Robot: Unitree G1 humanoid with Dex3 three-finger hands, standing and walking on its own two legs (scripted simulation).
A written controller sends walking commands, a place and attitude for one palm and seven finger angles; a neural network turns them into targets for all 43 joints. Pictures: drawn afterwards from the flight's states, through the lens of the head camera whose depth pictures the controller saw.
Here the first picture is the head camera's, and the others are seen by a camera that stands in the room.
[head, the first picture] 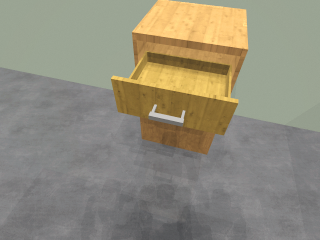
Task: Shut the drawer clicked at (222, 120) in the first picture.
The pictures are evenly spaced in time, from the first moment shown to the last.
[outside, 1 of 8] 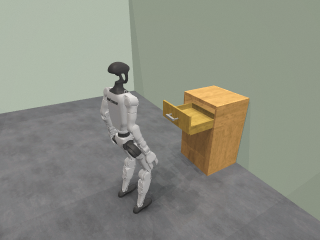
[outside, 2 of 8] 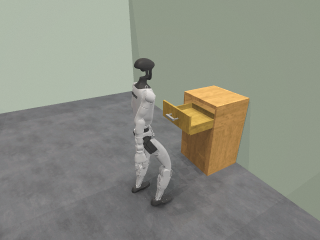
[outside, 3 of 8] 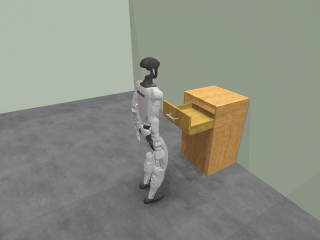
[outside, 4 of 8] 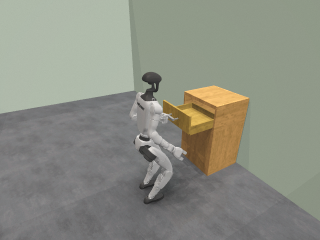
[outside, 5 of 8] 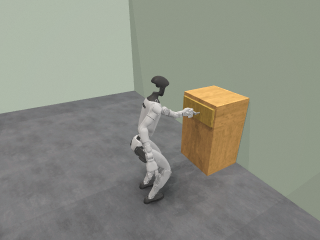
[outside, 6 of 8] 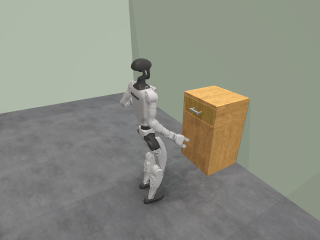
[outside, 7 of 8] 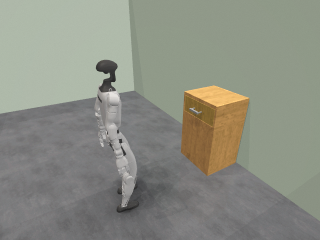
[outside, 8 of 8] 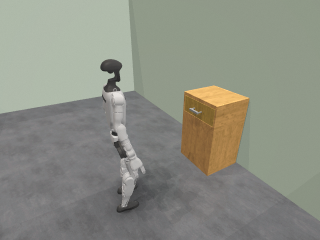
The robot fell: no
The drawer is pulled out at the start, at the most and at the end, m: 0.29 0.29 0.00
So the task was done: yes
